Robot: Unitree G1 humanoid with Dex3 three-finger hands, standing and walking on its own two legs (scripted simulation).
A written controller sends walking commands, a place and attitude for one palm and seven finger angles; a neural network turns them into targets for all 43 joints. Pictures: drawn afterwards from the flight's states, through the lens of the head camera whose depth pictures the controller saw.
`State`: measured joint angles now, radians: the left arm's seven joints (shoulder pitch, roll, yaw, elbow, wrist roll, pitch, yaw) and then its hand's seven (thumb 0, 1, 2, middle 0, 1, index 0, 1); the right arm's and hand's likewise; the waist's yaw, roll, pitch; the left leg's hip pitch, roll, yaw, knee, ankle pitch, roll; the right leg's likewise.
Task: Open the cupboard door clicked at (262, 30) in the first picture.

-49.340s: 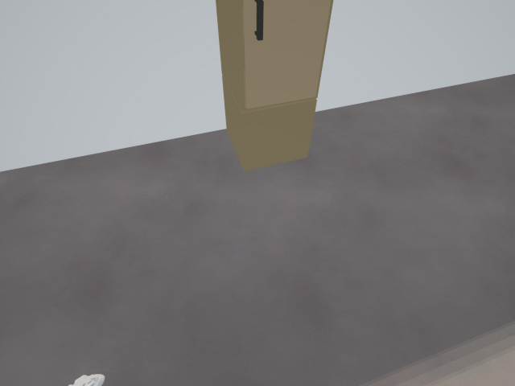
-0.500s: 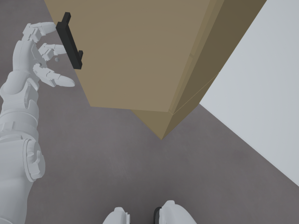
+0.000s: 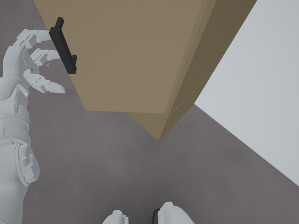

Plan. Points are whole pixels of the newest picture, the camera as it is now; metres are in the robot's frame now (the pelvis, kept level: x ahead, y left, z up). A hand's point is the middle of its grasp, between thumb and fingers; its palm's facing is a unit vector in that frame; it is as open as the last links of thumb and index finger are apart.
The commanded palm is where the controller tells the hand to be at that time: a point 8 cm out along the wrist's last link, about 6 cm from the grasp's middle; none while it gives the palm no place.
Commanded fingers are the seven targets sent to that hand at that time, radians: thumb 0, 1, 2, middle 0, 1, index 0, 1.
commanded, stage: move the hooked fingers beside the handle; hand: left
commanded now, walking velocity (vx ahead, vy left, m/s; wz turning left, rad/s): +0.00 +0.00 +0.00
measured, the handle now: (66, 47) +0.55 +0.19 +0.10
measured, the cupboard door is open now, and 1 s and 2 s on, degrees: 43 43 43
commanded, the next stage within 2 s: slide the fingers in behind the handle in 1.30 s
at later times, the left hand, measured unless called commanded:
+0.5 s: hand (39, 62) +0.50 +0.25 +0.09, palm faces -0.07 -1.00 -0.01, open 14.0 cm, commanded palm +0.49 +0.29 +0.09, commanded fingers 0.00 -0.50 0.30 -0.30 -1.20 -0.30 -1.20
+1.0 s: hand (40, 64) +0.49 +0.24 +0.10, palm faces -0.07 -1.00 -0.02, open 14.0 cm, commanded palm +0.48 +0.29 +0.09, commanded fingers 0.00 -0.50 0.30 -0.30 -1.20 -0.30 -1.20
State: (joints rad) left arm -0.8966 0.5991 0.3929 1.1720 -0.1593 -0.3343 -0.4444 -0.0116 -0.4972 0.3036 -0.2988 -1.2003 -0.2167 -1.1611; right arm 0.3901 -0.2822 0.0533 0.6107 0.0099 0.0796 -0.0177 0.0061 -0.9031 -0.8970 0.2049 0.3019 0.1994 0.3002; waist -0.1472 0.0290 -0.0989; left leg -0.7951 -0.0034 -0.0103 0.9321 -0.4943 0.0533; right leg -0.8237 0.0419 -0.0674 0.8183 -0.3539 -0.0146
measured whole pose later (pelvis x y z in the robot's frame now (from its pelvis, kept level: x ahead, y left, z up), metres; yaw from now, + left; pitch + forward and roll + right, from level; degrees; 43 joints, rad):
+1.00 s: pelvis -0.01 +0.00 +0.00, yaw +0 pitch +21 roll -4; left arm -0.92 0.68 0.43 1.20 -0.14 -0.32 -0.49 -0.01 -0.50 0.30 -0.30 -1.20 -0.30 -1.20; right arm 0.39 -0.29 0.07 0.58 0.01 0.09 -0.03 0.01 -0.90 -0.90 0.21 0.30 0.20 0.30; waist -0.16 0.03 -0.10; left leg -0.84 0.00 -0.01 0.96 -0.49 0.05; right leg -0.86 0.05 -0.07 0.83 -0.34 -0.02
